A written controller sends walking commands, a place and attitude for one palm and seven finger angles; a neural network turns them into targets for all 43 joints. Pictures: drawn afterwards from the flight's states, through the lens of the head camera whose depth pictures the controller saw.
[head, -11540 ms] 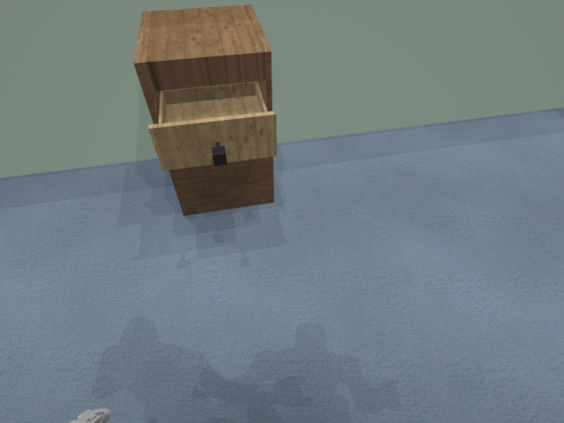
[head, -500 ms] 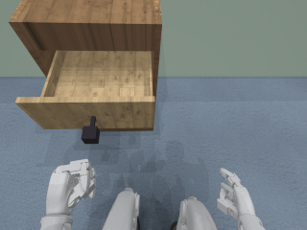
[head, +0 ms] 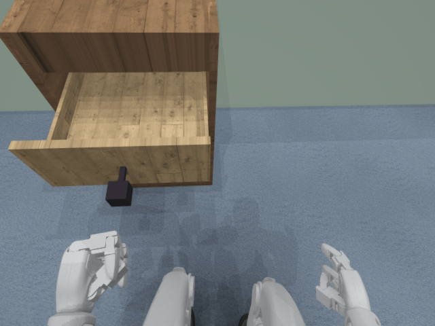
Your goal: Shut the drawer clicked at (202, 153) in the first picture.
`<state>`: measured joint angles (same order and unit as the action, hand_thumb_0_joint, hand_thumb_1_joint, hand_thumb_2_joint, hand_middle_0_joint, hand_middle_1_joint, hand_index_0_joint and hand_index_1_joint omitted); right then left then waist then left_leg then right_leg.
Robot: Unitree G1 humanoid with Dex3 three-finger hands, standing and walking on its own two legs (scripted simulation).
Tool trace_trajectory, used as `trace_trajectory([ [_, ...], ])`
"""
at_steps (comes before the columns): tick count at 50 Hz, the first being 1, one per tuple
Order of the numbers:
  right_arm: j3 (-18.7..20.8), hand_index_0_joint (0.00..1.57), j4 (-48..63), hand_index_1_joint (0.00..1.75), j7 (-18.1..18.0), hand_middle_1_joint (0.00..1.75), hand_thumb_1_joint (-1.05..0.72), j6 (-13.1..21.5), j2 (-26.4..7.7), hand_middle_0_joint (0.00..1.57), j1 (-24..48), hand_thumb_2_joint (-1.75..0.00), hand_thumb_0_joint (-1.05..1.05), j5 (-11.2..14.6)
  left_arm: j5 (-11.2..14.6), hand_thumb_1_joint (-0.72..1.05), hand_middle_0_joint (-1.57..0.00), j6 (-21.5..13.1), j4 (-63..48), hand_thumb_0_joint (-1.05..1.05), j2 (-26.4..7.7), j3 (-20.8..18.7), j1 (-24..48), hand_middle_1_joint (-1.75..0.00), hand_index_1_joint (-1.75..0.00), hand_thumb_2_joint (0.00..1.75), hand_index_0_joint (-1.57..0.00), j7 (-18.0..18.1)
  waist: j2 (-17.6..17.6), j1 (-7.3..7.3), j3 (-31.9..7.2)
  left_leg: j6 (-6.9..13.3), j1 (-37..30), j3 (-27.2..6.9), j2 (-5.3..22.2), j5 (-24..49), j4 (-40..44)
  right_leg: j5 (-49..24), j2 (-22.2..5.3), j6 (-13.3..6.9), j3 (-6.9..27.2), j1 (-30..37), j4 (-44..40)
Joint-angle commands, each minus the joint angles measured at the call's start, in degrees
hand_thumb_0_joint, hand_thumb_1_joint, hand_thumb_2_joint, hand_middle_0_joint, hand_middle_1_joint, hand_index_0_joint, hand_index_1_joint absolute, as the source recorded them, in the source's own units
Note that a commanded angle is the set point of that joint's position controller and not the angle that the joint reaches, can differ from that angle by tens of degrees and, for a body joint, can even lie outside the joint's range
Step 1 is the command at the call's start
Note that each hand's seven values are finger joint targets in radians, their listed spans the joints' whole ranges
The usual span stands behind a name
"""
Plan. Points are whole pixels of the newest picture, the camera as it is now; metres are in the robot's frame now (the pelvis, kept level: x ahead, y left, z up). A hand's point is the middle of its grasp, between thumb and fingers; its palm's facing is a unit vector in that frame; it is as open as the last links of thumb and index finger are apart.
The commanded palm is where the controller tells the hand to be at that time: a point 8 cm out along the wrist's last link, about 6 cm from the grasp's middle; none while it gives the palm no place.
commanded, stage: bring the fist close to the handle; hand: left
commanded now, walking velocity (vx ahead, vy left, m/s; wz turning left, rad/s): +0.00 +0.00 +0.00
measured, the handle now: (121, 184) +0.39 +0.24 -0.07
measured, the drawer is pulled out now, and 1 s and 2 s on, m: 0.21 0.21 0.18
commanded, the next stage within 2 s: push the drawer shut in 1.40 s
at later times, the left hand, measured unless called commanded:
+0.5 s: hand (130, 243) +0.26 +0.18 -0.02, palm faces +0.09 -1.00 -0.03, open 3.3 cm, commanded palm +0.23 +0.22 -0.02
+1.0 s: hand (143, 227) +0.30 +0.17 -0.07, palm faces +0.09 -1.00 -0.04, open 3.3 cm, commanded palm +0.28 +0.22 -0.07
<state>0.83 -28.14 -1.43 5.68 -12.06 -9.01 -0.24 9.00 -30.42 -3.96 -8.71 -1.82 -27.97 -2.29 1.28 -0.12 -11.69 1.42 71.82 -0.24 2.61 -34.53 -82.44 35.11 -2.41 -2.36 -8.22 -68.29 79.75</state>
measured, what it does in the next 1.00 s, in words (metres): lowers itself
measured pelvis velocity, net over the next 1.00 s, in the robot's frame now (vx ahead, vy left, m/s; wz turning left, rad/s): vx -0.02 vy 0.00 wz -0.02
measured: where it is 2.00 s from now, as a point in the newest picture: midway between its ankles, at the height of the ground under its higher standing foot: outside the picture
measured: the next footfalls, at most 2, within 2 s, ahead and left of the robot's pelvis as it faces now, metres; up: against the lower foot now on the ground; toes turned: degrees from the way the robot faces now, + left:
none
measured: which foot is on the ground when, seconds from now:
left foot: down 0.00-1.00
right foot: down 0.00-1.00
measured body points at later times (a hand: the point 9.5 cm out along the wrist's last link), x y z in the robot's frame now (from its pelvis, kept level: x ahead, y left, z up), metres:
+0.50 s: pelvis -0.01 +0.00 -0.03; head +0.13 +0.01 +0.40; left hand +0.24 +0.23 -0.01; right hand +0.19 -0.25 -0.13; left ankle +0.04 +0.10 -0.59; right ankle +0.03 -0.11 -0.59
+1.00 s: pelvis -0.02 +0.00 -0.07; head +0.13 +0.02 +0.36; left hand +0.29 +0.23 -0.06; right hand +0.17 -0.24 -0.18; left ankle +0.04 +0.10 -0.59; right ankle +0.03 -0.11 -0.59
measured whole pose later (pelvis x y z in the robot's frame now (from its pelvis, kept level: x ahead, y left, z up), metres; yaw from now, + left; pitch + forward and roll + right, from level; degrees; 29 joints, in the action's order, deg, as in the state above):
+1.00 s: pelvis -0.02 +0.00 -0.07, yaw -1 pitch +31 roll -3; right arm -0.2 -31.7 0.3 3.4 -14.3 -6.2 -1.1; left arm 9.6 -32.2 16.6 -10.8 -7.4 -0.7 -3.2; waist 1.3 1.0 -13.1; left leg 1.8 90.4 -0.1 2.8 -36.8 -96.1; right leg 37.7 -3.1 -2.8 -7.7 -87.1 93.9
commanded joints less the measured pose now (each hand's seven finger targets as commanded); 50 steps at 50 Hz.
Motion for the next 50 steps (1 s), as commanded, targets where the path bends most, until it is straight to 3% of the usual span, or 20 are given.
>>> trace_trajectory([
  [1, 2.8, 0.20, 7.9, 0.30, -0.6, 0.30, -0.90, 2.9, -7.4, 0.20, 1.2, -0.90, 0.00, 0.1, 0.9, 0.90, -1.40, -4.1, -10.0, 0.00, -4.5, -4.0, 0.4, -1.60, -1.60, 0.90, -1.40, -0.8, 0.1, 0.93, -14.8, 0.0, -11.6, -3.0, -2.5, 12.1, 11.3, -9.8, 2.8, 0.4, 5.9, 11.6, -12.0],
  [4, 2.6, 0.20, 6.9, 0.30, -0.7, 0.30, -0.90, 3.1, -7.6, 0.20, 1.4, -0.90, 0.00, -0.1, 1.1, 0.90, -1.40, -4.2, -5.7, 0.00, -4.1, -4.3, 3.3, -1.60, -1.60, 0.90, -1.40, -1.4, -0.7, 1.56, -13.1, 0.0, -9.3, -3.1, -2.5, 10.8, 9.9, -8.3, 3.0, 0.4, 6.1, 9.5, -11.5],
  [13, 2.8, 0.20, 5.4, 0.30, -0.5, 0.30, -0.90, 3.5, -8.6, 0.20, 1.3, -0.90, 0.00, -0.1, 3.0, 0.90, -1.40, -5.2, -1.9, 0.00, -7.5, -8.2, 10.7, -1.60, -1.60, 0.90, -1.40, -3.9, -0.1, 0.91, -18.2, 0.4, -6.5, -2.7, -2.4, 13.6, 6.3, -11.1, 2.7, 0.4, 7.6, 9.8, -8.8],
  [15, 2.9, 0.20, 5.3, 0.30, -0.2, 0.30, -0.90, 3.5, -8.6, 0.20, 1.5, -0.90, 0.00, 0.0, 3.4, 0.90, -1.40, -5.3, -2.5, 0.00, -7.0, -8.1, 10.3, -1.60, -1.60, 0.90, -1.40, -4.1, 1.5, 0.29, -19.9, 0.3, -7.7, -2.6, -2.4, 14.9, 6.4, -12.7, 2.6, 0.3, 7.2, 9.6, -7.9],
  [21, 2.9, 0.20, 4.2, 0.30, 0.1, 0.30, -0.90, 3.3, -9.3, 0.20, 1.7, -0.90, 0.00, -0.1, 3.7, 0.90, -1.40, -5.0, 0.3, 0.00, -6.8, -8.1, 14.4, -1.60, -1.60, 0.90, -1.40, -4.2, 0.7, 1.16, -20.2, 0.4, -6.0, -3.0, -2.4, 14.0, 4.7, -11.9, 2.6, 0.5, 6.7, 6.3, -6.1],
  [25, 3.0, 0.20, 4.1, 0.30, 0.5, 0.30, -0.90, 3.3, -9.6, 0.20, 1.9, -0.90, 0.00, -0.3, 3.3, 0.90, -1.40, -5.8, 0.6, 0.00, -6.3, -7.4, 15.3, -1.60, -1.60, 0.90, -1.40, -3.6, 1.8, 0.72, -21.9, 0.1, -6.7, -3.4, -2.4, 14.3, 4.4, -11.6, 2.6, 0.3, 5.9, 4.0, -4.3],
  [26, 3.0, 0.20, 3.9, 0.30, 0.5, 0.30, -0.90, 3.2, -9.7, 0.20, 1.7, -0.90, 0.00, -0.3, 3.3, 0.90, -1.40, -5.8, 1.4, 0.00, -6.6, -7.9, 16.1, -1.60, -1.60, 0.90, -1.40, -3.4, 0.2, 1.00, -21.7, 0.2, -5.7, -3.4, -2.4, 13.8, 4.1, -11.2, 2.6, 0.3, 5.9, 4.0, -4.1],
  [32, 2.9, 0.20, 3.6, 0.30, 0.9, 0.30, -0.90, 2.3, -10.1, 0.20, 1.7, -0.90, 0.00, -0.4, 2.7, 0.90, -1.40, -6.4, 3.8, 0.00, -6.8, -8.0, 20.8, -1.60, -1.60, 0.90, -1.40, -2.5, 0.2, 1.21, -22.2, 0.2, -3.5, -3.6, -2.6, 11.4, 2.7, -8.8, 2.6, 0.3, 6.0, 1.4, -2.7],
  [37, 2.9, 0.20, 3.6, 0.30, 1.1, 0.30, -0.90, 1.6, -10.3, 0.20, 1.8, -0.90, 0.00, -0.6, 2.1, 0.90, -1.40, -6.7, 4.8, 0.00, -6.9, -8.0, 23.0, -1.60, -1.60, 0.90, -1.40, -2.4, 1.8, 0.90, -24.1, 0.0, -4.1, -3.8, -2.5, 11.7, 1.7, -8.8, 2.7, 0.1, 5.8, -1.1, -1.1],
  [43, 2.5, 0.20, 3.0, 0.30, 1.1, 0.30, -0.90, 0.6, -11.0, 0.20, 1.5, -0.90, 0.00, -0.7, 1.2, 0.90, -1.40, -6.1, 8.2, 0.00, -7.0, -7.4, 29.9, -1.60, -1.60, 0.90, -1.40, -1.6, 1.4, 2.24, -22.9, -0.1, -2.6, -4.7, -2.6, 8.6, 0.7, -6.4, 2.7, 0.1, 5.0, -6.0, 0.8],
  [50, 2.6, 0.20, 3.2, 0.30, 1.5, 0.30, -0.90, -0.7, -11.3, 0.20, 1.2, -0.90, 0.00, -0.8, 0.7, 0.90, -1.40, -6.2, 10.1, 0.00, -7.6, -8.6, 32.7, -1.60, -1.60, 0.90, -1.40, -0.7, 2.1, 1.50, -26.6, -0.5, -3.2, -4.5, -2.5, 11.4, -1.0, -8.5, 2.6, 0.0, 4.9, -6.9, 2.9],
])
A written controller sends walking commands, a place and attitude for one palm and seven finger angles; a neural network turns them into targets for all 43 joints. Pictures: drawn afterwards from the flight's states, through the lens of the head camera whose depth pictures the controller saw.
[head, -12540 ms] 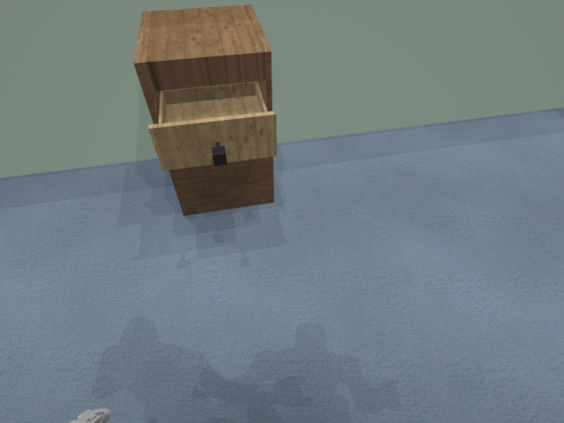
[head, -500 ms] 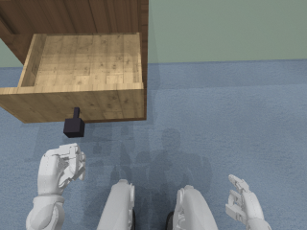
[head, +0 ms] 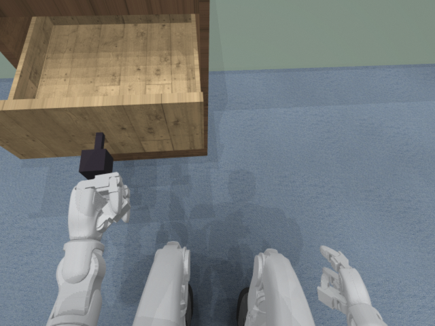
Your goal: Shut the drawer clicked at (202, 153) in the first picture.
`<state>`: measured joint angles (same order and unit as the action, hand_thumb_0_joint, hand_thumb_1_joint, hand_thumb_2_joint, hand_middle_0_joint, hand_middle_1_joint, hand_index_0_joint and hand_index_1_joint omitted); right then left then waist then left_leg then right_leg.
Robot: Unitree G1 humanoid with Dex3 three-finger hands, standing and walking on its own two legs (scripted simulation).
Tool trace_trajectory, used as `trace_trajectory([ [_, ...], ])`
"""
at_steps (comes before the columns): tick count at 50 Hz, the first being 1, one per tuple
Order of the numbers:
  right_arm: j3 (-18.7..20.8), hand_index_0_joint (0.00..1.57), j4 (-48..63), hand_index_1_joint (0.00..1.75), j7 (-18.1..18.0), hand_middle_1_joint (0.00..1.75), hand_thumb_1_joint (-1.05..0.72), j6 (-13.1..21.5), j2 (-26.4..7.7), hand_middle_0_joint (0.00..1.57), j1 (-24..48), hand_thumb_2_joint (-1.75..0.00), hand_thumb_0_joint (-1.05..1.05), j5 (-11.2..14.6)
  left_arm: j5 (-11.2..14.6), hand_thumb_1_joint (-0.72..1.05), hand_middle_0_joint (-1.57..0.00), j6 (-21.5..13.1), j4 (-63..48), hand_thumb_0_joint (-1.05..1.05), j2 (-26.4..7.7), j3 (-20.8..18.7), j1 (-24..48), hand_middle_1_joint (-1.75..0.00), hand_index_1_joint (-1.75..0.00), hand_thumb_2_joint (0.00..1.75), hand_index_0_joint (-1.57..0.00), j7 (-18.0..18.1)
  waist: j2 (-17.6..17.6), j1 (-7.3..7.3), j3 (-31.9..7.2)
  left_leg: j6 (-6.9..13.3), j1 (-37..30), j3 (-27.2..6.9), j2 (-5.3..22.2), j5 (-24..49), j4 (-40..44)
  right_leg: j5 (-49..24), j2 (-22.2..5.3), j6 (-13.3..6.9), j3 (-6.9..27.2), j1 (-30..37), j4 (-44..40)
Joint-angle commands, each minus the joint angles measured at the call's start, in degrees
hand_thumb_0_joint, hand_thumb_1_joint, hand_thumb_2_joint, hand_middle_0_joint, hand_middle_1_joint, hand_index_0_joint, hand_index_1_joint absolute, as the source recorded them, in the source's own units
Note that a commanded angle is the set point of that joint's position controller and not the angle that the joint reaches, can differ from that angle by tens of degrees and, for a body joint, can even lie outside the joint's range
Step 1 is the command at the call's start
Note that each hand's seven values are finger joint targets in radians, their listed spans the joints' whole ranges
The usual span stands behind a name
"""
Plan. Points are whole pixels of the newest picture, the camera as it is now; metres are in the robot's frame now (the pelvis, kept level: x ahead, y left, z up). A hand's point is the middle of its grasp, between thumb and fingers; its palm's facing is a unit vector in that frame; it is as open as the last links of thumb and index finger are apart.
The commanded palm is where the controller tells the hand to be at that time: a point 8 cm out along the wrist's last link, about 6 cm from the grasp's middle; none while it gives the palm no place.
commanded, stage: bring the fist close to the handle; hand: left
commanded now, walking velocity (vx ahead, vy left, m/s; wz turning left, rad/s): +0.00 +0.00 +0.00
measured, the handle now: (98, 154) +0.40 +0.25 -0.01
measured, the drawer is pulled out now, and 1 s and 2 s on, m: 0.21 0.18 0.06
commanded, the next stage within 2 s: push the drawer shut in 0.40 s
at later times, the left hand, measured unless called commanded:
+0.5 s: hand (127, 199) +0.32 +0.18 +0.00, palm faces +0.11 -0.99 -0.05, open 3.3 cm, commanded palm +0.30 +0.23 +0.00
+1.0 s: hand (125, 178) +0.36 +0.19 -0.01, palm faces +0.11 -0.99 -0.06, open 3.3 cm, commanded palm +0.36 +0.24 +0.00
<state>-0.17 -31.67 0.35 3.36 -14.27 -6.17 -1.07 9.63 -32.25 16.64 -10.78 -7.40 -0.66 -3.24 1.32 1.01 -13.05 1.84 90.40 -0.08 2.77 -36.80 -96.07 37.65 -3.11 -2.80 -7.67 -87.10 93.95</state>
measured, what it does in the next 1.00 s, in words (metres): stands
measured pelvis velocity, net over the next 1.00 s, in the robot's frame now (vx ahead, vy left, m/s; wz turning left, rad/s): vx -0.01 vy -0.01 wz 0.00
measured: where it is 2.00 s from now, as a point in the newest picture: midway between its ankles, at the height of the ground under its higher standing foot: outside the picture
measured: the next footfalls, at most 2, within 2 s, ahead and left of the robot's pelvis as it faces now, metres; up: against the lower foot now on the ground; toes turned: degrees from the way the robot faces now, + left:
none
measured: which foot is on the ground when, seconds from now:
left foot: down 0.00-1.00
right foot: down 0.00-1.00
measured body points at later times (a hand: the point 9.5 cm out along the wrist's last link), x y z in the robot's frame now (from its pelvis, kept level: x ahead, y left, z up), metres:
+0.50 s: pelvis +0.00 -0.01 +0.00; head +0.16 +0.01 +0.42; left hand +0.31 +0.23 +0.00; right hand +0.19 -0.25 -0.12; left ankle +0.05 +0.10 -0.52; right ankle +0.05 -0.11 -0.52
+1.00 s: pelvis -0.01 -0.01 -0.01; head +0.16 +0.02 +0.41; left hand +0.35 +0.24 +0.00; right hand +0.17 -0.26 -0.13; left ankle +0.05 +0.10 -0.52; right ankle +0.05 -0.11 -0.52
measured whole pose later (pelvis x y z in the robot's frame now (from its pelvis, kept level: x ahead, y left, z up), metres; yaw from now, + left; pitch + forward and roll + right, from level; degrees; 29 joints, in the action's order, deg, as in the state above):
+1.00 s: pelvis -0.01 -0.01 -0.01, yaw +0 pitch +31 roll -4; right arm -1.1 -33.6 -1.9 1.5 -15.1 -6.5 -0.5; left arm 9.9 -31.7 26.6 -14.5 -12.3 13.3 -5.8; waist 1.1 1.8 -11.6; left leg 1.3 93.3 -1.0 2.9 -36.0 -97.5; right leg 37.0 -2.9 -3.4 -8.3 -89.8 95.4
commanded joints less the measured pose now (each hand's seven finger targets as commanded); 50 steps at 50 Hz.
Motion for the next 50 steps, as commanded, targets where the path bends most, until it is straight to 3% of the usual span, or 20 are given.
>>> trace_trajectory([
  [1, 3.6, 0.20, 7.2, 0.30, -0.2, 0.30, -0.90, 1.3, -9.1, 0.20, -1.6, -0.90, 0.00, 0.0, 0.2, 0.90, -1.40, -4.3, -11.1, 0.00, -5.4, -2.9, 5.1, -1.60, -1.60, 0.90, -1.40, 0.2, 2.1, 0.06, -25.5, -0.8, -21.7, -4.6, -2.7, 13.5, 12.7, -10.9, 3.3, 0.5, 4.6, 12.4, -11.5],
  [5, 3.6, 0.20, 7.6, 0.30, -0.1, 0.30, -0.90, 0.5, -8.8, 0.20, -2.0, -0.90, 0.00, 0.3, 0.7, 0.90, -1.40, -3.4, -13.0, 0.00, -7.1, -4.6, 3.4, -1.60, -1.60, 0.90, -1.40, 0.3, 1.2, -0.59, -27.5, -0.6, -20.8, -4.1, -2.7, 15.0, 12.6, -12.6, 3.4, 0.6, 5.3, 16.4, -12.0],
  [7, 3.6, 0.20, 7.6, 0.30, 0.0, 0.30, -0.90, 0.2, -8.7, 0.20, -1.8, -0.90, 0.00, 0.5, 0.7, 0.90, -1.40, -3.0, -13.1, 0.00, -5.6, -2.9, 3.3, -1.60, -1.60, 0.90, -1.40, 0.3, 1.1, 0.20, -26.2, -0.5, -20.7, -4.0, -2.6, 14.4, 12.6, -12.3, 3.5, 0.8, 5.4, 15.8, -12.6],
  [9, 3.5, 0.20, 7.3, 0.30, -0.3, 0.30, -0.90, 0.0, -8.8, 0.20, -1.9, -0.90, 0.00, 0.5, 0.9, 0.90, -1.40, -2.9, -12.3, 0.00, -6.6, -4.0, 4.2, -1.60, -1.60, 0.90, -1.40, 0.3, -0.2, 0.69, -25.0, -0.3, -18.7, -3.9, -2.7, 13.3, 12.2, -11.7, 3.5, 0.9, 5.5, 16.0, -12.7],
  [12, 3.5, 0.20, 6.7, 0.30, -0.6, 0.30, -0.90, 0.2, -8.4, 0.20, -2.0, -0.90, 0.00, 0.4, 1.4, 0.90, -1.40, -3.6, -12.3, 0.00, -7.3, -5.1, 4.0, -1.60, -1.60, 0.90, -1.40, 0.0, -0.5, 0.36, -25.4, -0.2, -17.2, -3.3, -2.7, 13.5, 11.5, -12.1, 3.5, 1.0, 6.4, 18.1, -13.2],
  [15, 3.5, 0.20, 6.2, 0.30, -0.6, 0.30, -0.90, 0.5, -8.4, 0.20, -1.9, -0.90, 0.00, 0.4, 1.3, 0.90, -1.40, -4.3, -11.7, 0.00, -6.0, -3.4, 5.4, -1.60, -1.60, 0.90, -1.40, -0.5, 0.5, 0.96, -24.5, -0.2, -17.9, -3.4, -2.7, 13.1, 11.4, -11.5, 3.5, 0.9, 6.0, 16.1, -12.9],
  [17, 3.6, 0.20, 5.8, 0.30, -0.8, 0.30, -0.90, 0.7, -8.5, 0.20, -2.1, -0.90, 0.00, 0.4, 1.4, 0.90, -1.40, -4.4, -10.5, 0.00, -7.1, -4.3, 6.4, -1.60, -1.60, 0.90, -1.40, -0.8, -0.4, 1.29, -23.7, -0.1, -16.7, -3.3, -2.7, 13.0, 10.9, -11.6, 3.5, 1.0, 6.4, 16.7, -13.3],
  [22, 3.6, 0.20, 5.9, 0.30, -0.8, 0.30, -0.90, 0.8, -8.7, 0.20, -2.1, -0.90, 0.00, 0.4, 1.7, 0.90, -1.40, -4.4, -11.6, 0.00, -7.4, -4.6, 5.5, -1.60, -1.60, 0.90, -1.40, -1.5, 2.0, 0.39, -25.7, -0.3, -19.2, -3.4, -2.7, 15.1, 11.3, -13.4, 3.5, 0.7, 6.0, 16.6, -12.7],
  [25, 3.6, 0.20, 6.4, 0.30, -0.7, 0.30, -0.90, 0.4, -8.6, 0.20, -2.0, -0.90, 0.00, 0.5, 1.9, 0.90, -1.40, -3.7, -10.8, 0.00, -7.4, -4.8, 4.5, -1.60, -1.60, 0.90, -1.40, -1.7, 0.4, 0.49, -25.1, -0.1, -17.9, -3.1, -2.7, 14.7, 11.1, -13.4, 3.6, 0.9, 6.3, 17.7, -13.0],
  [28, 3.5, 0.20, 6.0, 0.30, -1.1, 0.30, -0.90, 0.3, -8.6, 0.20, -2.4, -0.90, 0.00, 0.3, 1.5, 0.90, -1.40, -3.7, -10.8, 0.00, -9.1, -6.0, 9.1, -1.60, -1.60, 0.90, -1.40, -1.1, 1.4, 1.06, -24.5, -0.1, -17.0, -3.2, -2.7, 14.4, 10.5, -13.0, 3.7, 1.0, 6.5, 16.8, -12.7],
  [35, 3.5, 0.20, 5.4, 0.30, -1.2, 0.30, -0.90, 0.3, -9.1, 0.20, -2.8, -0.90, 0.00, 0.3, 1.5, 0.90, -1.40, -3.3, -7.8, 0.00, -9.1, -6.1, 13.1, -1.60, -1.60, 0.90, -1.40, -1.8, 1.8, 1.47, -26.4, -0.3, -18.7, -3.2, -2.5, 14.6, 10.3, -13.4, 3.6, 1.0, 6.3, 16.1, -12.7],
  [38, 3.2, 0.20, 4.7, 0.30, -1.9, 0.30, -0.90, 0.3, -9.4, 0.20, -3.0, -0.90, 0.00, 0.5, 1.8, 0.90, -1.40, -3.0, -6.4, 0.00, -10.6, -7.1, 19.6, -1.60, -1.60, 0.90, -1.40, -2.1, 1.2, 2.91, -24.5, 0.0, -16.6, -3.4, -2.5, 12.0, 9.8, -10.9, 3.7, 1.2, 6.5, 14.8, -13.1],
  [41, 3.1, 0.20, 4.3, 0.30, -2.3, 0.30, -0.90, 0.4, -9.7, 0.20, -3.1, -0.90, 0.00, 0.4, 1.3, 0.90, -1.40, -3.1, -4.7, 0.00, -12.0, -8.4, 23.1, -1.60, -1.60, 0.90, -1.40, -1.9, 2.4, 2.61, -25.2, -0.3, -17.2, -3.6, -2.6, 11.2, 10.1, -9.9, 3.6, 1.1, 6.3, 13.8, -12.8],
  [42, 3.0, 0.20, 4.1, 0.30, -2.4, 0.30, -0.90, 0.4, -9.7, 0.20, -3.1, -0.90, 0.00, 0.4, 1.3, 0.90, -1.40, -2.9, -3.8, 0.00, -11.3, -7.6, 24.8, -1.60, -1.60, 0.90, -1.40, -1.8, 1.8, 3.39, -24.7, -0.1, -17.0, -3.7, -2.6, 10.4, 10.0, -9.4, 3.5, 1.2, 6.2, 13.0, -12.9],
  [44, 2.9, 0.20, 3.9, 0.30, -2.6, 0.30, -0.90, 0.4, -10.0, 0.20, -3.6, -0.90, 0.00, 0.4, 1.2, 0.90, -1.40, -2.7, -3.0, 0.00, -12.1, -8.2, 26.9, -1.60, -1.60, 0.90, -1.40, -1.7, 3.3, 3.19, -25.4, -0.3, -17.9, -3.8, -2.6, 9.7, 10.4, -8.8, 3.4, 1.1, 6.0, 12.3, -12.9],
  [47, 2.7, 0.20, 3.6, 0.30, -3.0, 0.30, -0.90, 0.2, -10.1, 0.20, -3.8, -0.90, 0.00, 0.4, 1.3, 0.90, -1.40, -2.1, -0.8, 0.00, -12.9, -8.8, 30.3, -1.60, -1.60, 0.90, -1.40, -1.7, 1.8, 3.77, -25.9, -0.1, -16.8, -3.7, -2.7, 8.6, 10.3, -7.9, 3.4, 1.3, 6.5, 13.3, -13.5],
  [50, 2.5, 0.20, 3.5, 0.30, -3.2, 0.30, -0.90, 0.0, -10.3, 0.20, -4.4, -0.90, 0.00, 0.5, 1.3, 0.90, -1.40, -1.6, 1.1, 0.00, -14.3, -9.9, 33.2, -1.60, -1.60, 0.90, -1.40, -1.7, 2.8, 3.64, -26.7, -0.3, -17.1, -3.7, -2.6, 8.4, 10.8, -7.7, 3.4, 1.3, 6.5, 13.3, -13.5],
])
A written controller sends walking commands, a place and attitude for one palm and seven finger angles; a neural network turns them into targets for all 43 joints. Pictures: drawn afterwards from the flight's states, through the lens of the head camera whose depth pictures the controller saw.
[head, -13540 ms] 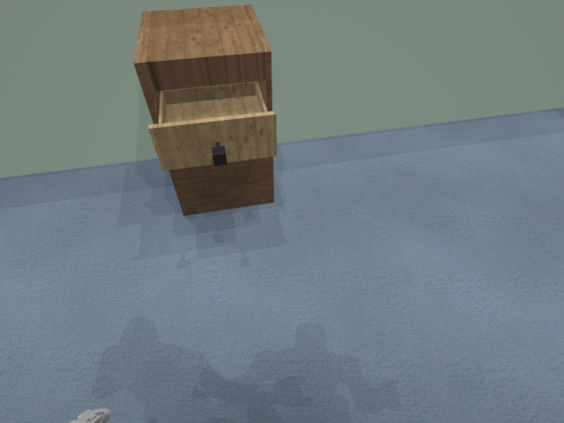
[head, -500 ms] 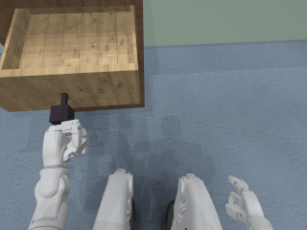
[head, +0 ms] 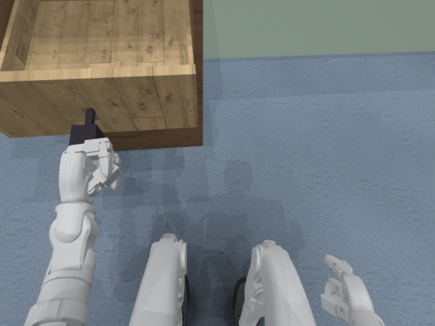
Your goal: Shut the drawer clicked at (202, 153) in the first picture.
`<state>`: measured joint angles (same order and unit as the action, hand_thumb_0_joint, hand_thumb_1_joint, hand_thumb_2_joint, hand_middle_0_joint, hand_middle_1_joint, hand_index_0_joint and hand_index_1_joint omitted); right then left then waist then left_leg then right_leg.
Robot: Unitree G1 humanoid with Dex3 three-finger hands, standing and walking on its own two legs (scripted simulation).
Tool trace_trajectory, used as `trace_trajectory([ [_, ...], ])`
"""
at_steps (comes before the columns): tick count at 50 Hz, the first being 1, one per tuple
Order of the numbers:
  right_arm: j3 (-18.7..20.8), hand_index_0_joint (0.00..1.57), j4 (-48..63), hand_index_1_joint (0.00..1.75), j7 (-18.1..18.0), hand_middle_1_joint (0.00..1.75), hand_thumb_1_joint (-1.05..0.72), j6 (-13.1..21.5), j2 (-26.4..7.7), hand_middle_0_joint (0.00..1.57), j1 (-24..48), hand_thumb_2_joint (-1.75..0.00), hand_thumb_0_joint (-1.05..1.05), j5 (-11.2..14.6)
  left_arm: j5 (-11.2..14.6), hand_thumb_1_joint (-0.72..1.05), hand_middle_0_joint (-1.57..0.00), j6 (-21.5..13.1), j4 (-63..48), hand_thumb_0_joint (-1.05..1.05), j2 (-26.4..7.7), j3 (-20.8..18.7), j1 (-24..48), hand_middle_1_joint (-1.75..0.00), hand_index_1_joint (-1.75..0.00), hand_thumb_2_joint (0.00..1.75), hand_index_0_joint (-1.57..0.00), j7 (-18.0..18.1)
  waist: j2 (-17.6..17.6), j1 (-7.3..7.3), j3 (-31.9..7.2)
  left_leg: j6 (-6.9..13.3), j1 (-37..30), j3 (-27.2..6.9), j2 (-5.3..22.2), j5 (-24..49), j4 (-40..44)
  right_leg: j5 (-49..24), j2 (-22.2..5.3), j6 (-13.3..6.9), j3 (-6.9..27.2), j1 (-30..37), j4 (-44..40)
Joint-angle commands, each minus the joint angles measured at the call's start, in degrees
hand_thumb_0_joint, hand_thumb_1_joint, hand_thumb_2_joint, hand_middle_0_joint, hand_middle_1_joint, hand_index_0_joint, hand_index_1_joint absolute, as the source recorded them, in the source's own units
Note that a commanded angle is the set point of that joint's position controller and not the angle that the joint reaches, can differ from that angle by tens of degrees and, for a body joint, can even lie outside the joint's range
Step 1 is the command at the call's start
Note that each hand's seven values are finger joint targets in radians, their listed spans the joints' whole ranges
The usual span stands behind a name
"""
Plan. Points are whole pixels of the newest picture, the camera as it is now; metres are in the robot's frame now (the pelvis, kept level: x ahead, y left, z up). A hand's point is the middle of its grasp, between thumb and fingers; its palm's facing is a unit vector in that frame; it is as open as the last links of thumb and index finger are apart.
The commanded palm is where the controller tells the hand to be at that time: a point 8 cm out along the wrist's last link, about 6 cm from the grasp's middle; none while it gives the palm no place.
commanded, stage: push the drawer shut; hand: left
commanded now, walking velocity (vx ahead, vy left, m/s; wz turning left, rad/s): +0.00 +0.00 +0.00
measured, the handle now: (88, 130) +0.44 +0.26 +0.00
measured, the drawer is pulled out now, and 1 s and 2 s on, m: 0.18 0.06 0.00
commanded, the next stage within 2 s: pull the fist back off the drawer in 1.72 s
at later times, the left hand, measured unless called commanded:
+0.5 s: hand (119, 132) +0.44 +0.21 +0.00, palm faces +0.13 -0.99 -0.05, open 3.3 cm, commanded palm +0.43 +0.25 +0.01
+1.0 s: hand (120, 107) +0.49 +0.21 +0.00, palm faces +0.14 -0.99 -0.05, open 3.4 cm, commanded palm +0.48 +0.25 +0.01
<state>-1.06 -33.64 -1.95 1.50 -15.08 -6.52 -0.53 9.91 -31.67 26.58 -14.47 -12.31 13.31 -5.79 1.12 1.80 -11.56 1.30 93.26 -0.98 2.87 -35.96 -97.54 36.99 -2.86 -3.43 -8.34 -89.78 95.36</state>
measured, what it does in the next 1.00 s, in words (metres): stands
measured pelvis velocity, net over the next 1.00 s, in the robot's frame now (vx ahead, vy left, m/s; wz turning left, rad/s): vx -0.01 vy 0.01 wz -0.04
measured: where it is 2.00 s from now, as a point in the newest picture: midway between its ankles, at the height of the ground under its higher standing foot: (210, 323)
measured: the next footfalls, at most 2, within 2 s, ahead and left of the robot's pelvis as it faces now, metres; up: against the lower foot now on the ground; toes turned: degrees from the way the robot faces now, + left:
none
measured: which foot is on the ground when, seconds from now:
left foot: down 0.00-1.00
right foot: down 0.00-1.00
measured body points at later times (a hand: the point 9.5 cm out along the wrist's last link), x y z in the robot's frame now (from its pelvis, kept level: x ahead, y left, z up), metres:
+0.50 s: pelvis -0.01 +0.01 +0.00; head +0.17 +0.03 +0.41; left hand +0.43 +0.26 +0.01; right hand +0.10 -0.26 -0.12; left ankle +0.06 +0.11 -0.51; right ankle +0.06 -0.10 -0.51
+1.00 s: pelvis -0.01 +0.01 -0.01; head +0.19 +0.03 +0.40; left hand +0.48 +0.27 +0.01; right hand +0.07 -0.27 -0.13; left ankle +0.06 +0.11 -0.51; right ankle +0.06 -0.10 -0.51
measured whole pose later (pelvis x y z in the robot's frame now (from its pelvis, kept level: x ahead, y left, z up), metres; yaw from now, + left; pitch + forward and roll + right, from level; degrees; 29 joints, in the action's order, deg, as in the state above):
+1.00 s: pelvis -0.01 +0.01 -0.01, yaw -2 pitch +34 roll -5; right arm -2.8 -34.8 -1.0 -4.4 -15.7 -11.4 -2.8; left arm 4.9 -32.5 56.1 -25.2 -25.1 42.6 -7.3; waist 1.9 8.1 -10.1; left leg 1.9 97.3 -0.8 4.0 -35.1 -98.1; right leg 34.9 -1.6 -2.9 -7.9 -94.1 95.0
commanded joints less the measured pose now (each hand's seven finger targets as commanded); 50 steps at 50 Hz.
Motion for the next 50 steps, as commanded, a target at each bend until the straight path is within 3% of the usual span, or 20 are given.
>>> trace_trajectory([
  [1, 3.3, 0.20, 5.5, 0.30, -0.8, 0.30, -0.90, 1.7, -9.5, 0.20, -4.2, -0.90, 0.00, 0.0, 0.7, 0.90, -1.40, -1.9, -7.7, 0.00, -11.0, -5.2, 19.4, -1.60, -1.60, 0.90, -1.40, 0.8, 3.6, 2.48, -27.9, 0.1, -20.2, -2.8, -2.7, 7.1, 12.7, -6.5, 3.2, 1.9, 7.1, 15.8, -15.0],
  [8, 2.9, 0.20, 4.8, 0.30, -0.9, 0.30, -0.90, 1.4, -9.6, 0.20, -5.8, -0.90, 0.00, -0.3, 0.5, 0.90, -1.40, -2.3, -1.3, 0.00, -14.0, -7.9, 25.3, -1.60, -1.60, 0.90, -1.40, 1.2, 2.0, 3.48, -27.3, 0.3, -17.9, -2.8, -2.5, 6.0, 12.9, -5.5, 3.3, 2.1, 7.5, 16.4, -15.5],
  [13, 2.8, 0.20, 4.3, 0.30, -0.8, 0.30, -0.90, 0.7, -9.9, 0.20, -7.0, -0.90, 0.00, -0.6, -0.2, 0.90, -1.40, -3.4, 2.8, 0.00, -16.6, -9.9, 29.5, -1.60, -1.60, 0.90, -1.40, 1.1, 4.0, 3.47, -27.5, 0.1, -18.0, -2.8, -2.4, 6.5, 12.8, -5.7, 3.5, 2.0, 7.4, 15.7, -14.9],
  [14, 2.7, 0.20, 4.0, 0.30, -0.7, 0.30, -0.90, 0.6, -10.0, 0.20, -7.2, -0.90, 0.00, -0.7, -0.3, 0.90, -1.40, -3.5, 3.5, 0.00, -16.2, -9.4, 31.2, -1.60, -1.60, 0.90, -1.40, 1.0, 3.5, 4.25, -27.3, 0.2, -17.9, -2.7, -2.3, 6.2, 12.7, -5.7, 3.4, 2.1, 7.5, 15.3, -15.2],
  [15, 2.7, 0.20, 3.9, 0.30, -0.7, 0.30, -0.90, 0.3, -10.1, 0.20, -7.6, -0.90, 0.00, -0.8, -0.3, 0.90, -1.40, -3.8, 3.5, 0.00, -17.3, -10.4, 31.6, -1.60, -1.60, 0.90, -1.40, 1.0, 3.9, 3.79, -27.8, 0.1, -18.6, -2.9, -2.3, 7.4, 12.9, -6.6, 3.4, 2.1, 7.3, 15.6, -14.9],
  [18, 2.8, 0.20, 3.6, 0.30, -0.5, 0.30, -0.90, -0.2, -10.4, 0.20, -8.5, -0.90, 0.00, -0.9, -0.6, 0.90, -1.40, -3.9, 5.1, 0.00, -16.9, -9.9, 33.9, -1.60, -1.60, 0.90, -1.40, 0.8, 5.9, 4.40, -28.7, 0.0, -20.9, -3.3, -2.2, 8.7, 13.3, -8.0, 3.4, 1.9, 6.4, 13.8, -14.2],
  [21, 2.8, 0.20, 3.2, 0.30, -0.3, 0.30, -0.90, -0.8, -10.7, 0.20, -9.1, -0.90, 0.00, -1.1, -0.9, 0.90, -1.40, -3.9, 7.2, 0.00, -17.5, -10.3, 35.9, -1.60, -1.60, 0.90, -1.40, 0.9, 4.5, 4.88, -28.6, 0.1, -20.4, -3.4, -2.1, 8.3, 13.3, -7.7, 3.5, 2.1, 6.5, 13.9, -14.4],
  [24, 2.7, 0.20, 3.2, 0.30, -0.2, 0.30, -0.90, -1.4, -10.8, 0.20, -9.9, -0.90, 0.00, -1.4, -1.4, 0.90, -1.40, -4.4, 8.1, 0.00, -19.6, -11.9, 37.9, -1.60, -1.60, 0.90, -1.40, 1.0, 5.0, 4.71, -30.2, 0.1, -20.5, -3.4, -2.0, 9.5, 13.0, -8.5, 3.6, 2.1, 6.6, 14.6, -13.9],
  [26, 2.8, 0.20, 2.9, 0.30, 0.0, 0.30, -0.90, -2.0, -10.9, 0.20, -10.3, -0.90, 0.00, -1.4, -1.8, 0.90, -1.40, -4.4, 9.1, 0.00, -18.1, -10.6, 39.3, -1.60, -1.60, 0.90, -1.40, 1.0, 5.5, 5.41, -29.7, -0.1, -22.0, -3.8, -1.9, 9.4, 13.5, -8.5, 3.6, 2.1, 6.1, 13.0, -13.9],
  [30, 2.8, 0.20, 2.7, 0.30, 0.2, 0.30, -0.90, -2.7, -10.9, 0.20, -11.1, -0.90, 0.00, -1.7, -2.2, 0.90, -1.40, -4.9, 9.7, 0.00, -20.7, -12.5, 41.3, -1.60, -1.60, 0.90, -1.40, 1.2, 5.7, 5.15, -31.7, 0.0, -22.0, -3.6, -1.9, 11.2, 12.8, -9.8, 3.6, 2.2, 6.5, 14.6, -13.8],
  [33, 2.6, 0.20, 2.0, 0.30, 0.2, 0.30, -0.90, -3.0, -10.8, 0.20, -11.7, -0.90, 0.00, -1.9, -2.6, 0.90, -1.40, -5.0, 12.7, 0.00, -20.7, -12.2, 45.0, -1.60, -1.60, 0.90, -1.40, 1.0, 4.5, 6.67, -30.0, 0.4, -20.3, -3.7, -1.9, 9.7, 12.1, -8.7, 3.8, 2.4, 6.5, 13.5, -13.9],
  [35, 2.4, 0.20, 1.9, 0.30, 0.1, 0.30, -0.90, -3.4, -10.9, 0.20, -11.9, -0.90, 0.00, -2.1, -2.9, 0.90, -1.40, -5.5, 13.1, 0.00, -23.8, -14.3, 46.6, -1.60, -1.60, 0.90, -1.40, 0.8, 5.6, 6.12, -30.4, 0.4, -19.3, -3.4, -1.9, 10.2, 11.7, -8.9, 3.7, 2.3, 7.0, 14.7, -13.9],
  [38, 2.5, 0.20, 1.9, 0.30, 0.1, 0.30, -0.90, -3.8, -10.9, 0.20, -12.2, -0.90, 0.00, -2.3, -3.0, 0.90, -1.40, -5.6, 13.8, 0.00, -23.7, -14.0, 48.1, -1.60, -1.60, 0.90, -1.40, 0.0, 7.5, 6.44, -32.1, 0.4, -21.3, -3.6, -1.8, 12.0, 11.3, -10.1, 3.8, 2.2, 6.7, 13.5, -13.3],
  [41, 2.2, 0.20, 1.8, 0.30, 0.1, 0.30, -0.90, -4.5, -11.1, 0.20, -12.6, -0.90, 0.00, -2.3, -3.0, 0.90, -1.40, -5.2, 15.7, 0.00, -25.1, -15.1, 49.0, -1.60, -1.60, 0.90, -1.40, -0.4, 6.6, 6.51, -31.4, 0.4, -21.1, -3.9, -1.6, 12.0, 11.5, -10.0, 4.0, 2.3, 6.5, 13.5, -13.5],
  [43, 2.2, 0.20, 1.9, 0.30, 0.2, 0.30, -0.90, -4.6, -11.1, 0.20, -12.9, -0.90, 0.00, -2.4, -3.1, 0.90, -1.40, -5.2, 14.8, 0.00, -25.3, -14.9, 51.2, -1.60, -1.60, 0.90, -1.40, -0.5, 8.3, 6.91, -32.9, 0.4, -22.3, -4.2, -1.6, 13.1, 11.2, -10.7, 4.0, 2.2, 6.4, 12.8, -13.1],
  [47, 2.0, 0.20, 1.7, 0.30, 0.2, 0.30, -0.90, -5.1, -11.4, 0.20, -13.3, -0.90, 0.00, -2.5, -3.5, 0.90, -1.40, -4.7, 16.9, 0.00, -27.9, -16.6, 53.0, -1.60, -1.60, 0.90, -1.40, -0.4, 6.5, 7.27, -31.9, 0.6, -19.5, -3.9, -1.5, 11.4, 10.6, -9.6, 4.1, 2.4, 6.9, 13.9, -13.7],
  [49, 1.9, 0.20, 1.7, 0.30, 0.3, 0.30, -0.90, -5.3, -11.4, 0.20, -13.6, -0.90, 0.00, -2.6, -4.2, 0.90, -1.40, -4.8, 16.8, 0.00, -28.3, -16.3, 55.2, -1.60, -1.60, 0.90, -1.40, -0.3, 9.5, 7.42, -32.9, 0.5, -21.1, -4.2, -1.5, 11.9, 10.8, -9.6, 4.1, 2.3, 6.5, 12.5, -13.2],
  [50, 1.8, 0.20, 1.5, 0.30, 0.3, 0.30, -0.90, -5.3, -11.4, 0.20, -13.8, -0.90, 0.00, -2.6, -4.3, 0.90, -1.40, -4.5, 17.6, 0.00, -28.4, -16.2, 56.1, -1.60, -1.60, 0.90, -1.40, -0.2, 8.4, 7.95, -32.5, 0.6, -20.3, -4.2, -1.4, 11.8, 10.4, -9.7, 4.2, 2.3, 6.6, 12.5, -13.3],
])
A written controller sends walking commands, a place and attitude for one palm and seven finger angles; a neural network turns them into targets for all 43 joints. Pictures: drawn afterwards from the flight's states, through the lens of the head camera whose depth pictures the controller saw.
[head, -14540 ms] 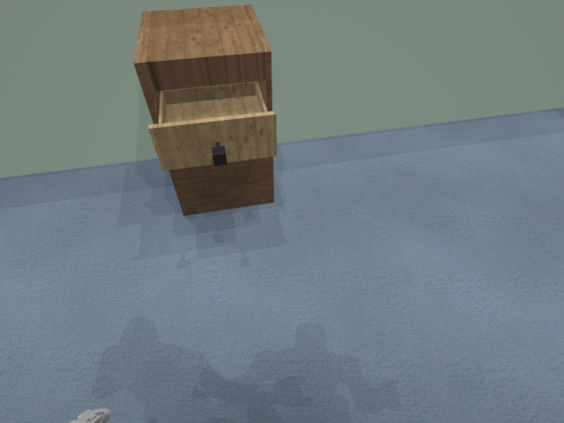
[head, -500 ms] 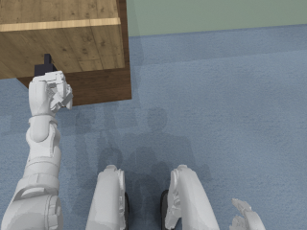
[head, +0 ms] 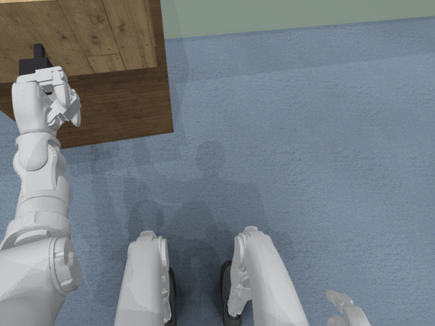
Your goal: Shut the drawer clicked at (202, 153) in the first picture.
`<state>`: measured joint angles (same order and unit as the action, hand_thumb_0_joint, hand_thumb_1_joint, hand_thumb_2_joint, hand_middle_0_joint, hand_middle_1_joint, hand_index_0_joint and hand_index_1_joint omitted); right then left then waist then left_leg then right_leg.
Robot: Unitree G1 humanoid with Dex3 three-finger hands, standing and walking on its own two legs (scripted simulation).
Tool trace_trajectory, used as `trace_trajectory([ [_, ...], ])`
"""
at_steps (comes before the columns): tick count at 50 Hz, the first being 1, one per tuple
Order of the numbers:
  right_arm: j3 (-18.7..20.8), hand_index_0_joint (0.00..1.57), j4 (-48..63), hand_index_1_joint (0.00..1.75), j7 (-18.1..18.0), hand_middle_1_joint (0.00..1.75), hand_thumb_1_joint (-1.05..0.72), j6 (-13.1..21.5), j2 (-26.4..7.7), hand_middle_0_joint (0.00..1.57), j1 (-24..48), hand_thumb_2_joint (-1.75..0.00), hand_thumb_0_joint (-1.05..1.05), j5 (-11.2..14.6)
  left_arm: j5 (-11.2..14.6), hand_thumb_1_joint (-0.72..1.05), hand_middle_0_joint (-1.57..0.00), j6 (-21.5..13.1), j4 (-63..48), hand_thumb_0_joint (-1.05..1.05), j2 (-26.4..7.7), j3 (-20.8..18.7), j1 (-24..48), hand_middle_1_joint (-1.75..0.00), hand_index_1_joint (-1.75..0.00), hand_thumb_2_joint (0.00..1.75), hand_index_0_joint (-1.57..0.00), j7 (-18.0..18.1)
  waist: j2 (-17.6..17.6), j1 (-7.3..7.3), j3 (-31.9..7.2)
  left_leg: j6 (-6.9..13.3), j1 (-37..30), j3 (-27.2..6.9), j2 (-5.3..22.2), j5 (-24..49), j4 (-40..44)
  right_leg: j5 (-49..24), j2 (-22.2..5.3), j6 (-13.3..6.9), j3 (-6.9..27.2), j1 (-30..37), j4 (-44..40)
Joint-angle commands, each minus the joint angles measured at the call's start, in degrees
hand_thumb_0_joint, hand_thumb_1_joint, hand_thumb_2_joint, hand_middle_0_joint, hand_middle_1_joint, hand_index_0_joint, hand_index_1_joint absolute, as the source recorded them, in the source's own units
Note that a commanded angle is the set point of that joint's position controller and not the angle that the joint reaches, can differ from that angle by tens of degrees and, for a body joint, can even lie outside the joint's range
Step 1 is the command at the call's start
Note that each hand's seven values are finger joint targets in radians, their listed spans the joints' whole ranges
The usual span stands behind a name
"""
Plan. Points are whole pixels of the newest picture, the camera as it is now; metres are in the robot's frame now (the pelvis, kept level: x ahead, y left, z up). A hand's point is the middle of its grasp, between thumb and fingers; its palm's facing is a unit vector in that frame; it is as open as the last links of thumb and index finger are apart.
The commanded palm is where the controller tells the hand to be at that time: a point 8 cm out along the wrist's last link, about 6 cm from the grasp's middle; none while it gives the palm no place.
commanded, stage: push the drawer shut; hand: left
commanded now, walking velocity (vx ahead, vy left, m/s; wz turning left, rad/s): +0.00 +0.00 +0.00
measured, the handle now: (39, 66) +0.55 +0.29 +0.01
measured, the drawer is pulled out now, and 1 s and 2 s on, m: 0.06 0.00 0.00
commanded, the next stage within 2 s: pull the fist back off the drawer in 0.72 s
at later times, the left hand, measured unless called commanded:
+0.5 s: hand (73, 69) +0.55 +0.24 +0.01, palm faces +0.19 -0.98 -0.04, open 3.4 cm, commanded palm +0.55 +0.26 +0.02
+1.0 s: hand (73, 70) +0.55 +0.24 +0.01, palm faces +0.19 -0.98 -0.04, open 3.5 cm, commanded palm +0.56 +0.25 +0.02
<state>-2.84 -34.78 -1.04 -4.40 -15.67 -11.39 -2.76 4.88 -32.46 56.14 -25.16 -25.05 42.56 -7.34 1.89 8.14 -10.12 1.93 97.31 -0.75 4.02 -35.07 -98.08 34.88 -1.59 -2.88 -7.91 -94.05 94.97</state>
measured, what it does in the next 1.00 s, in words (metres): stands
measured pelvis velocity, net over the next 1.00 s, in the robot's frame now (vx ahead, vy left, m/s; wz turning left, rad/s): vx -0.03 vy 0.00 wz -0.04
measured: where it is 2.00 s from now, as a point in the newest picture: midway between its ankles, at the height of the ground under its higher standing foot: (199, 309)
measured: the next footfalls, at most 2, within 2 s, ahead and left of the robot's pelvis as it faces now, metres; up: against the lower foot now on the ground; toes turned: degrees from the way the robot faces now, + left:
none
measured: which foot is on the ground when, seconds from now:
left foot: down 0.00-1.00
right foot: down 0.00-1.00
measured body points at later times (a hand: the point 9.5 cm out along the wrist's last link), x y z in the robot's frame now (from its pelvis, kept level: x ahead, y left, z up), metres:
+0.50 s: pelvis +0.00 +0.00 -0.01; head +0.22 +0.04 +0.38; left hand +0.53 +0.29 +0.01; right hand +0.03 -0.27 -0.12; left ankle +0.07 +0.11 -0.51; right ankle +0.07 -0.10 -0.51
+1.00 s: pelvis -0.03 +0.00 -0.03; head +0.18 +0.05 +0.36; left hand +0.53 +0.29 +0.01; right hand +0.00 -0.28 -0.12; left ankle +0.07 +0.11 -0.51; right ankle +0.07 -0.10 -0.51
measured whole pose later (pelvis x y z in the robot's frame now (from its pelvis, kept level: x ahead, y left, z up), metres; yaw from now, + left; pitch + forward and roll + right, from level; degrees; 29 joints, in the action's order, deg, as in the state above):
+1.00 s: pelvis -0.03 +0.00 -0.03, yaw -3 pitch +35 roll -8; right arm -7.7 -34.1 -1.6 -3.7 -15.9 -14.2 -2.9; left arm -2.2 -25.5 71.1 -42.2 -28.0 64.1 -7.5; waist 1.0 15.4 -7.5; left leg 1.8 107.0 -3.9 4.3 -31.6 -102.7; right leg 30.6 -0.8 -3.6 -10.6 -102.2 97.5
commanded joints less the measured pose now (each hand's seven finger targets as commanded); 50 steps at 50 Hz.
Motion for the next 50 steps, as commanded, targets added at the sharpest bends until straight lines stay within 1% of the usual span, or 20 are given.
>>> trace_trajectory([
  [1, 3.6, 0.20, 2.4, 0.30, -0.7, 0.30, -0.90, 0.5, -10.9, 0.20, -9.2, -0.90, 0.00, -0.4, 0.8, 0.90, -1.40, -3.4, -10.9, 0.00, -18.2, -3.8, 27.2, -1.60, -1.60, 0.90, -1.40, 1.3, 6.4, 2.15, -33.2, 0.2, -23.4, -4.3, -2.4, 10.8, 10.5, -7.7, 3.0, 2.0, 6.3, 17.1, -13.1],
  [2, 3.5, 0.20, 2.6, 0.30, -0.7, 0.30, -0.90, 0.4, -10.9, 0.20, -9.4, -0.90, 0.00, -0.5, 0.6, 0.90, -1.40, -3.5, -11.5, 0.00, -20.0, -4.8, 28.2, -1.60, -1.60, 0.90, -1.40, 1.4, 7.0, 1.90, -33.7, 0.3, -22.4, -4.0, -2.5, 10.9, 10.1, -7.7, 3.0, 2.0, 6.8, 18.2, -13.3],
  [4, 3.3, 0.20, 2.5, 0.30, -0.7, 0.30, -0.90, 0.2, -11.0, 0.20, -9.7, -0.90, 0.00, -0.6, 0.1, 0.90, -1.40, -3.3, -11.1, 0.00, -20.7, -4.9, 29.5, -1.60, -1.60, 0.90, -1.40, 1.2, 8.4, 2.00, -34.5, 0.2, -23.5, -4.4, -2.4, 11.2, 10.3, -7.7, 3.0, 1.8, 6.3, 17.0, -12.7],
  [6, 3.2, 0.20, 2.4, 0.30, -0.6, 0.30, -0.90, 0.0, -11.1, 0.20, -10.0, -0.90, 0.00, -0.6, 0.1, 0.90, -1.40, -2.7, -9.4, 0.00, -21.1, -5.1, 30.0, -1.60, -1.60, 0.90, -1.40, 1.1, 7.6, 2.47, -33.8, 0.3, -22.3, -4.4, -2.3, 10.6, 9.9, -7.3, 3.1, 1.9, 6.4, 16.9, -12.9],
  [7, 3.1, 0.20, 2.5, 0.30, -0.6, 0.30, -0.90, -0.1, -11.2, 0.20, -10.2, -0.90, 0.00, -0.7, -0.2, 0.90, -1.40, -2.6, -10.1, 0.00, -22.3, -5.3, 31.4, -1.60, -1.60, 0.90, -1.40, 1.1, 8.9, 2.43, -34.0, 0.3, -22.6, -4.4, -2.3, 11.0, 9.9, -7.4, 3.1, 1.9, 6.5, 16.9, -12.8],
  [8, 3.1, 0.20, 2.5, 0.30, -0.6, 0.30, -0.90, -0.1, -11.0, 0.20, -10.3, -0.90, 0.00, -0.7, -0.2, 0.90, -1.40, -2.4, -9.2, 0.00, -21.8, -5.1, 31.7, -1.60, -1.60, 0.90, -1.40, 1.0, 9.6, 2.72, -34.1, 0.3, -22.7, -4.5, -2.3, 11.0, 9.6, -7.4, 3.2, 1.8, 6.5, 16.1, -12.7],
  [11, 2.8, 0.20, 2.4, 0.30, -0.7, 0.30, -0.90, -0.5, -11.5, 0.20, -11.0, -0.90, 0.00, -0.8, -0.7, 0.90, -1.40, -1.7, -8.6, 0.00, -24.8, -6.3, 34.2, -1.60, -1.60, 0.90, -1.40, 0.7, 9.3, 3.23, -34.4, 0.4, -22.3, -4.9, -2.0, 11.3, 9.3, -7.6, 3.3, 1.9, 6.1, 15.8, -12.1],
  [13, 2.6, 0.20, 2.5, 0.30, -0.5, 0.30, -0.90, -0.6, -11.4, 0.20, -11.5, -0.90, 0.00, -0.7, -0.9, 0.90, -1.40, -1.0, -7.0, 0.00, -24.2, -5.8, 34.8, -1.60, -1.60, 0.90, -1.40, 0.5, 11.0, 3.45, -34.4, 0.4, -22.7, -5.0, -2.0, 11.2, 9.3, -7.4, 3.3, 1.8, 5.9, 14.6, -12.0],
  [15, 2.5, 0.20, 2.4, 0.30, -0.6, 0.30, -0.90, -0.8, -11.8, 0.20, -12.1, -0.90, 0.00, -0.9, -1.2, 0.90, -1.40, -0.6, -7.2, 0.00, -27.0, -7.3, 35.7, -1.60, -1.60, 0.90, -1.40, 0.5, 10.6, 3.39, -35.6, 0.4, -22.7, -5.2, -1.8, 12.6, 8.8, -8.4, 3.4, 1.9, 5.9, 15.3, -11.8],
  [18, 2.4, 0.20, 2.3, 0.30, -0.3, 0.30, -0.90, -1.1, -11.8, 0.20, -12.9, -0.90, 0.00, -1.0, -1.8, 0.90, -1.40, 0.1, -6.5, 0.00, -26.4, -6.3, 37.7, -1.60, -1.60, 0.90, -1.40, 0.5, 11.9, 4.12, -35.8, 0.4, -24.3, -5.7, -1.6, 13.1, 9.0, -8.6, 3.6, 1.8, 5.3, 13.6, -11.4],
  [20, 2.2, 0.20, 2.3, 0.30, -0.1, 0.30, -0.90, -1.3, -12.1, 0.20, -13.4, -0.90, 0.00, -1.0, -2.3, 0.90, -1.40, 0.6, -6.2, 0.00, -28.6, -7.5, 38.2, -1.60, -1.60, 0.90, -1.40, 0.7, 12.2, 3.91, -36.3, 0.3, -23.6, -5.8, -1.6, 12.9, 8.8, -8.4, 3.7, 1.7, 5.3, 13.8, -11.2],
  [25, 2.0, 0.20, 1.8, 0.30, 0.1, 0.30, -0.90, -1.7, -12.3, 0.20, -14.5, -0.90, 0.00, -1.2, -3.5, 0.90, -1.40, 1.5, -5.5, 0.00, -29.6, -6.5, 42.7, -1.60, -1.60, 0.90, -1.40, 1.0, 13.3, 5.51, -35.6, 0.4, -24.1, -6.5, -1.4, 12.8, 8.6, -8.4, 3.8, 1.8, 4.8, 11.8, -11.0],
  [29, 1.5, 0.20, 1.3, 0.30, -0.3, 0.30, -0.90, -1.8, -12.5, 0.20, -15.1, -0.90, 0.00, -1.1, -4.2, 0.90, -1.40, 2.1, -4.7, 0.00, -32.1, -6.6, 47.6, -1.60, -1.60, 0.90, -1.40, 1.2, 12.6, 7.15, -33.4, 0.7, -20.7, -6.3, -1.5, 8.9, 8.2, -6.3, 3.8, 2.0, 5.2, 11.6, -11.5],
  [31, 1.2, 0.20, 1.4, 0.30, -0.5, 0.30, -0.90, -1.7, -12.5, 0.20, -15.2, -0.90, 0.00, -1.0, -4.7, 0.90, -1.40, 2.4, -4.1, 0.00, -33.8, -7.1, 48.4, -1.60, -1.60, 0.90, -1.40, 1.3, 12.3, 7.14, -34.0, 0.8, -19.6, -6.3, -1.6, 7.9, 8.0, -5.5, 3.9, 2.0, 5.5, 12.5, -11.7],
  [33, 1.0, 0.20, 1.2, 0.30, -0.5, 0.30, -0.90, -1.4, -12.2, 0.20, -15.2, -0.90, 0.00, -1.0, -4.8, 0.90, -1.40, 2.5, -4.3, 0.00, -33.6, -6.0, 51.0, -1.60, -1.60, 0.90, -1.40, 1.4, 14.6, 7.76, -33.6, 0.8, -19.7, -6.2, -1.7, 7.0, 7.9, -5.0, 3.9, 1.9, 5.6, 11.4, -11.8],
  [37, 0.4, 0.20, 1.1, 0.30, -0.8, 0.30, -0.90, -0.7, -12.5, 0.20, -14.6, -0.90, 0.00, -0.8, -5.9, 0.90, -1.40, 2.9, -1.7, 0.00, -34.2, -3.9, 53.9, -1.60, -1.60, 0.90, -1.40, 2.0, 14.2, 9.30, -30.9, 0.9, -16.8, -6.3, -1.9, 1.1, 8.2, -1.4, 4.0, 1.9, 5.8, 9.5, -12.1],
  [40, -0.2, 0.20, 1.3, 0.30, -1.2, 0.30, -0.90, 0.1, -12.9, 0.20, -14.3, -0.90, 0.00, -0.7, -6.6, 0.90, -1.40, 2.5, -2.6, 0.00, -37.9, -4.2, 56.3, -1.60, -1.60, 0.90, -1.40, 2.4, 16.5, 9.46, -31.6, 0.9, -16.2, -6.2, -2.0, -1.3, 8.4, 0.0, 3.8, 1.9, 6.3, 9.5, -12.1],
  [42, -0.4, 0.20, 1.2, 0.30, -1.2, 0.30, -0.90, 0.6, -12.9, 0.20, -14.0, -0.90, 0.00, -0.5, -6.6, 0.90, -1.40, 3.1, -0.8, 0.00, -35.9, -2.5, 55.9, -1.60, -1.60, 0.90, -1.40, 2.3, 15.6, 10.14, -30.5, 1.0, -15.1, -6.4, -2.0, -3.7, 8.6, 1.4, 3.9, 1.9, 6.5, 8.9, -12.6],
  [45, -0.6, 0.20, 1.7, 0.30, -1.4, 0.30, -0.90, 1.0, -13.1, 0.20, -14.2, -0.90, 0.00, -0.6, -6.4, 0.90, -1.40, 3.2, -1.3, 0.00, -39.4, -5.2, 55.0, -1.60, -1.60, 0.90, -1.40, 2.0, 15.6, 8.95, -32.4, 1.0, -13.9, -5.9, -2.1, -2.7, 8.0, 1.3, 3.7, 1.9, 7.2, 11.5, -12.5],
  [50, -0.7, 0.20, 2.0, 0.30, -1.2, 0.30, -0.90, 1.1, -13.1, 0.20, -14.2, -0.90, 0.00, -0.4, -6.0, 0.90, -1.40, 4.3, -0.2, 0.00, -38.1, -5.0, 52.5, -1.60, -1.60, 0.90, -1.40, 1.2, 15.1, 8.18, -31.1, 0.9, -13.0, -6.2, -2.0, -4.1, 8.7, 2.2, 3.8, 1.8, 7.0, 11.2, -12.5],
])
